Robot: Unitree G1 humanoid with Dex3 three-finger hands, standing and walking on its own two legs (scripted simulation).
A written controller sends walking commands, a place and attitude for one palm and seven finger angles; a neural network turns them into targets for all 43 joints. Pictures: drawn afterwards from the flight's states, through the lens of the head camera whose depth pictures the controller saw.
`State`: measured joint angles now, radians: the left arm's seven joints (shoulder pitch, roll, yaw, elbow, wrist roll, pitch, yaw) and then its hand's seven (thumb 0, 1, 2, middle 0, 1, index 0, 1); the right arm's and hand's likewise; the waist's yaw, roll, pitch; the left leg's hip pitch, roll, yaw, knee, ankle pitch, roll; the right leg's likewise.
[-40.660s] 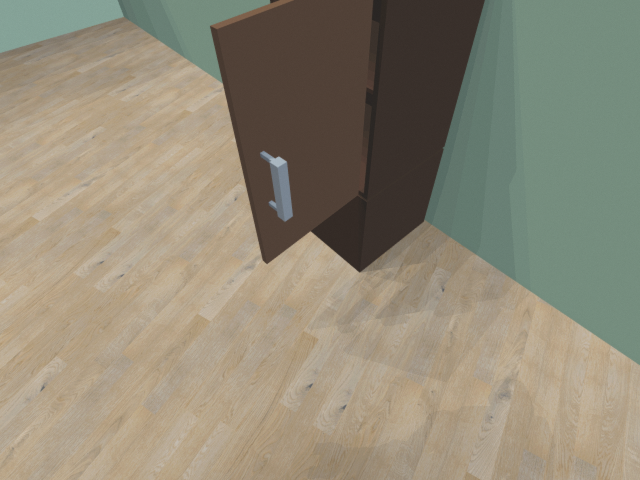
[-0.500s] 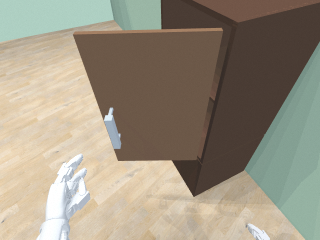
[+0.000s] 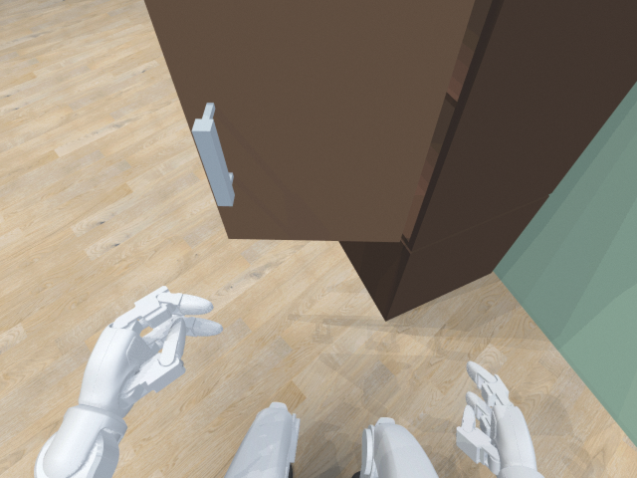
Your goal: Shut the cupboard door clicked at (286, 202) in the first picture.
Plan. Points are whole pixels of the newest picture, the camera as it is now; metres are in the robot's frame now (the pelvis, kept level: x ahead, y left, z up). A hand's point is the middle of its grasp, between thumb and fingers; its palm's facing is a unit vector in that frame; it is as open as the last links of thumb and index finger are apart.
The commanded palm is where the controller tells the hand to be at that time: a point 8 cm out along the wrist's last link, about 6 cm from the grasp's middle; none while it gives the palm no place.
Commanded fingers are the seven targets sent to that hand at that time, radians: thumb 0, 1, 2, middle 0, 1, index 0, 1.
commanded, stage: raise the hand and make a fist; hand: left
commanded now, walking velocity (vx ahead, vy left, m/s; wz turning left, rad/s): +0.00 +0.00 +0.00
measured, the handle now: (218, 157) +0.54 +0.21 +0.05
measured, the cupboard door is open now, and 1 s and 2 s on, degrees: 64 64 64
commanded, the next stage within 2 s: bring the fist close to the handle in 1.20 s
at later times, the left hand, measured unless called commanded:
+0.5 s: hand (114, 352) +0.23 +0.24 +0.07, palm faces +0.10 -0.99 -0.03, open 3.1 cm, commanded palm +0.21 +0.28 +0.05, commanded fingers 0.00 0.90 0.90 -1.30 -1.50 -1.30 -1.50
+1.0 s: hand (155, 350) +0.25 +0.21 +0.04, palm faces +0.00 -1.00 -0.02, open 3.1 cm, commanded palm +0.22 +0.26 +0.05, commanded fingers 0.00 0.90 0.90 -1.30 -1.50 -1.30 -1.50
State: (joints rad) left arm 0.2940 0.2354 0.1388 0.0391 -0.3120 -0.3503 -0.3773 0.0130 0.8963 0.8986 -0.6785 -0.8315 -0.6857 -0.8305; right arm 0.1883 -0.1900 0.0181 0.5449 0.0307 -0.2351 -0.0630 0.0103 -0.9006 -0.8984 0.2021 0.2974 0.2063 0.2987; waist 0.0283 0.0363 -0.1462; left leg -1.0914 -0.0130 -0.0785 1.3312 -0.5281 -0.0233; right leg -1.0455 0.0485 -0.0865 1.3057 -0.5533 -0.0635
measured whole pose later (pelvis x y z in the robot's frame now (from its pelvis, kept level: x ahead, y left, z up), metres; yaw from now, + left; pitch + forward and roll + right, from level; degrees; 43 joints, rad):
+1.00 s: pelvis +0.02 +0.02 +0.00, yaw +0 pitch +19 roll -3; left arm 0.40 0.23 0.13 -0.04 -0.27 -0.37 -0.22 0.02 0.90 0.90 -1.29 -1.50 -1.30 -1.50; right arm 0.24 -0.24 0.01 0.48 0.00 -0.14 -0.04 0.01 -0.90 -0.90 0.20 0.30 0.21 0.30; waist 0.01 0.04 -0.19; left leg -1.11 -0.02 -0.06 1.33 -0.56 0.02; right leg -1.04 0.04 -0.07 1.28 -0.57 -0.03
